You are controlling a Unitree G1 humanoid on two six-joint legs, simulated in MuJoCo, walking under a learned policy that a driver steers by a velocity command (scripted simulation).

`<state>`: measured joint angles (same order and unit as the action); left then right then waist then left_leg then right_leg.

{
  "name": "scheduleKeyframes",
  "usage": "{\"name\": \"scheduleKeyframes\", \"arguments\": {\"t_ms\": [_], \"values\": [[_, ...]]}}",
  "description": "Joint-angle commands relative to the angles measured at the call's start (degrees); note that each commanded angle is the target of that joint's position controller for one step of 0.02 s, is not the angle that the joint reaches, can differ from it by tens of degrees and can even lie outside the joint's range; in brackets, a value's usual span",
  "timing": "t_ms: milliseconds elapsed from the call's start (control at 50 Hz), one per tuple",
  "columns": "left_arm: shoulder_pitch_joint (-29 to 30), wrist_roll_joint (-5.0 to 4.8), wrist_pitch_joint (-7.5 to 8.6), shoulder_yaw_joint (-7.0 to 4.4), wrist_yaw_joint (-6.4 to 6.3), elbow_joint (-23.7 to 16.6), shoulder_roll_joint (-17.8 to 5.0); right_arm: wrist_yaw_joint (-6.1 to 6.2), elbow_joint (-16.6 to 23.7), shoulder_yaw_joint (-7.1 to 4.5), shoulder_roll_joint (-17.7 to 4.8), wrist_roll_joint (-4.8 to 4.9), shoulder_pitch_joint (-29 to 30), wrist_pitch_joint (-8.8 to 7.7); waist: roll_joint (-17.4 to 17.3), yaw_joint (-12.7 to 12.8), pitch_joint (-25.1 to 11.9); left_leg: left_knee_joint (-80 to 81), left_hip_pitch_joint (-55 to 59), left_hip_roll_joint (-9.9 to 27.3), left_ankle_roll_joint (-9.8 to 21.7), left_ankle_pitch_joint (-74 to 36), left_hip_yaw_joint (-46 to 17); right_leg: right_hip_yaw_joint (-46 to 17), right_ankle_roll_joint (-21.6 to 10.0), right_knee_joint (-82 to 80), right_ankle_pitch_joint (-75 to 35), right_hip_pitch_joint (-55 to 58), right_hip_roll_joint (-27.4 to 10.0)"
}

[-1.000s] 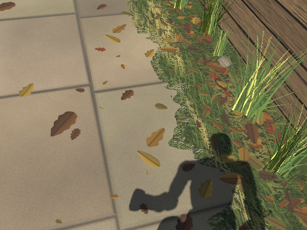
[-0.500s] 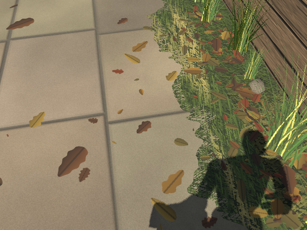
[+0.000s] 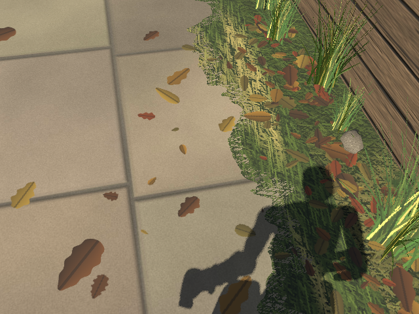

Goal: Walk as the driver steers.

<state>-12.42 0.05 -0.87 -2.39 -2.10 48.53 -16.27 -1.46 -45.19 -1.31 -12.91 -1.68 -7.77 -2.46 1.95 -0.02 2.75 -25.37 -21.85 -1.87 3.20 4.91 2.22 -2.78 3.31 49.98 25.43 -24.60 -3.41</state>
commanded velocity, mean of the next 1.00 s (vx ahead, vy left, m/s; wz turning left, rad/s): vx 0.36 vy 0.00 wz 0.06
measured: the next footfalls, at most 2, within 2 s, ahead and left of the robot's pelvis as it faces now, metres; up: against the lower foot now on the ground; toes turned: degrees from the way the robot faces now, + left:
right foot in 0.12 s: +0.08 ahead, -0.15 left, +0.00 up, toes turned +0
left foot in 0.42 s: +0.15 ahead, +0.11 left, +0.00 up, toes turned +2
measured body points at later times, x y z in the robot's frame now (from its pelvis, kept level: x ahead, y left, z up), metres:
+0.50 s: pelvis +0.12 +0.02 +0.00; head +0.12 +0.03 +0.45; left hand +0.14 +0.29 -0.14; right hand +0.22 -0.26 -0.11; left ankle +0.11 +0.11 -0.73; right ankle +0.05 -0.14 -0.68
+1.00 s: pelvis +0.36 -0.04 +0.00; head +0.40 -0.05 +0.45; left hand +0.51 +0.23 -0.11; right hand +0.39 -0.31 -0.15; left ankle +0.23 +0.10 -0.64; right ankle +0.44 -0.13 -0.73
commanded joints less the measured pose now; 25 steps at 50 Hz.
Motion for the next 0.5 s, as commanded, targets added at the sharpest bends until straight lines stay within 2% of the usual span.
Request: {"name": "scheduleKeyframes", "arguments": {"t_ms": [20,80,100,120,140,160,180,200,220,240,260,300,320,360,380,400,420,440,460,480,500], "values": [[-7.01,0.27,-0.59,-0.87,-0.66,0.0,-3.0,0.8,2.76,-1.87,-7.61,0.2,3.23,-0.6,-9.6,1.69,-10.06,11.17,2.04,13.4,9.44,1.03,-11.25,0.73,-0.4,-7.28,-6.37,10.42,-0.39],[-5.86,0.75,-0.49,-0.98,-0.29,0.54,-2.68,1.32,1.64,-1.54,-7.3,0.99,4.07,0.34,-8.76,2.46,-7.26,11.39,-1.37,11.79,6.66,18.46,-11.37,2.44,-1.97,-17.29,-13.43,15.77,0.89],[-6.28,1.25,-0.35,-1.0,-0.17,0.83,-2.7,1.45,0.81,-1.37,-6.81,1.26,2.69,0.51,-8.47,2.57,-6.73,11.65,-2.71,10.47,4.61,26.22,-11.26,3.09,-2.91,-19.4,-13.03,17.38,1.3],[-6.68,1.38,-0.11,-1.17,-0.25,0.68,-3.69,1.58,0.22,-1.45,-7.13,1.46,1.54,0.7,-8.11,2.36,-5.14,10.96,-3.81,9.22,2.7,31.93,-11.4,2.03,-4.39,-20.8,-8.88,16.86,0.29],[-6.29,0.86,0.09,-1.82,-0.54,0.45,-6.77,1.76,0.39,-1.86,-7.97,1.69,0.77,0.92,-4.78,1.04,-2.29,8.72,-4.45,6.83,1.33,33.73,-9.7,-0.05,-6.61,-23.05,2.4,12.49,-1.39],[-6.96,0.28,0.41,-2.52,-0.48,1.36,-8.45,2.11,0.79,-2.11,-8.22,2.04,1.59,0.9,1.13,1.48,0.39,4.53,-3.46,3.39,-0.21,32.78,-4.88,-2.93,-8.69,-27.81,13.08,6.37,-2.19],[-7.58,0.11,1.14,-2.62,-0.44,1.74,-8.4,2.28,1.29,-2.08,-7.54,2.41,2.71,0.32,6.64,2.15,1.51,-2.72,-2.66,0.95,-1.39,27.97,-1.47,-7.89,-10.38,-34.19,18.06,4.52,-4.9],[-7.71,0.07,1.96,-2.93,-0.35,2.05,-9.1,2.22,1.54,-2.03,-6.09,2.68,3.66,-0.35,12.59,2.53,1.92,-11.08,-4.32,-1.7,-2.04,20.35,1.83,-15.3,-12.12,-39.76,19.23,6.61,-9.32],[-6.38,-0.06,2.8,-3.16,-0.36,1.79,-9.31,2.0,1.26,-2.41,-6.54,2.46,3.23,-0.9,14.39,2.36,2.7,-17.45,-7.0,-0.86,-1.26,17.06,0.75,-20.15,-13.68,-42.0,16.86,8.42,-13.02],[-6.69,-0.23,3.67,-3.06,-0.37,1.81,-8.4,1.64,1.18,-2.91,-7.48,2.42,2.84,-1.38,12.97,2.51,2.55,-21.85,-11.09,1.09,-0.26,19.22,-1.5,-22.31,-14.85,-41.97,13.34,11.47,-15.14],[-6.91,-0.66,4.4,-2.83,-0.24,1.95,-7.43,1.25,1.14,-2.93,-6.86,2.74,2.46,-1.86,10.99,2.27,2.16,-22.92,-14.2,2.62,0.64,20.63,-2.79,-22.11,-15.09,-40.87,9.41,15.02,-15.49],[-6.44,-1.64,4.72,-2.88,0.08,2.21,-7.04,0.52,1.38,-2.25,-4.67,3.1,4.32,-2.8,7.59,2.48,1.35,-14.64,-12.4,3.4,1.45,19.27,-1.9,-16.52,-13.16,-39.57,2.14,18.25,-12.8],[-5.88,-1.67,4.61,-3.08,0.21,2.32,-7.61,0.26,1.22,-2.09,-4.13,2.89,4.94,-3.08,7.27,2.37,0.44,-10.51,-7.48,2.51,1.23,16.97,-0.23,-13.14,-12.47,-38.85,-1.68,16.84,-10.96],[-5.13,-1.86,4.01,-3.51,0.57,2.62,-8.86,-0.08,-0.71,-2.46,-4.51,2.71,1.5,-2.98,6.89,0.38,-1.65,-2.9,4.92,-0.06,0.39,8.34,3.0,-8.64,-11.97,-36.41,-5.3,11.96,-8.57],[-5.36,-1.78,3.81,-3.46,0.7,2.79,-8.53,0.03,-2.37,-2.98,-5.3,2.87,-1.87,-2.59,6.27,-0.86,-2.6,-1.08,11.16,-1.14,0.07,6.49,3.55,-7.66,-11.49,-34.55,-5.71,9.16,-7.64],[-4.86,-1.61,3.87,-3.1,0.81,2.78,-7.35,0.38,-3.96,-3.52,-6.26,3.2,-6.28,-2.13,5.22,-2.78,-3.82,-0.44,17.63,-0.44,0.31,6.45,2.52,-6.55,-10.34,-31.47,-5.89,5.77,-6.75],[-3.29,-1.16,4.22,-2.25,1.07,2.25,-4.49,0.98,-5.23,-4.24,-8.25,3.41,-11.85,-1.86,0.86,-5.36,-5.49,2.34,25.43,4.74,1.87,8.98,-4.48,-3.01,-7.8,-21.84,-7.61,0.3,-3.93],[-2.49,-0.65,5.43,-1.15,1.12,-0.06,0.02,1.59,-5.9,-5.83,-15.15,2.9,-17.07,-1.41,-15.55,-6.18,-7.53,8.52,35.06,17.12,7.93,14.68,-24.14,5.04,-3.59,-2.74,-4.35,-13.36,2.35],[0.28,-1.13,6.66,-1.62,0.82,-1.75,-2.65,0.97,-6.52,-5.84,-15.94,2.33,-20.16,-1.87,-17.2,-8.02,-7.04,14.15,34.34,24.58,14.57,21.76,-39.72,1.09,-3.38,10.35,5.99,-21.97,3.14],[0.48,-2.29,7.3,-2.46,1.21,-1.74,-5.47,0.87,-5.64,-4.57,-12.45,2.04,-16.07,-2.51,-11.64,-5.37,-2.51,14.41,31.73,24.08,14.15,25.08,-37.12,-1.97,-4.98,16.67,2.94,-26.63,-0.83],[0.37,-2.66,7.53,-2.5,1.64,-1.09,-5.59,0.72,-4.56,-3.84,-10.14,1.85,-12.76,-2.98,-9.64,-3.83,-0.42,15.04,28.98,21.01,12.03,23.65,-31.27,-1.77,-6.18,17.51,-2.68,-27.06,-2.82]]}}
